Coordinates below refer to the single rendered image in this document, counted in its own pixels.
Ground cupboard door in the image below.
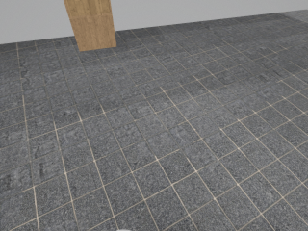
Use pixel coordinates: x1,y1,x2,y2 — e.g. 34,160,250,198
65,0,110,16

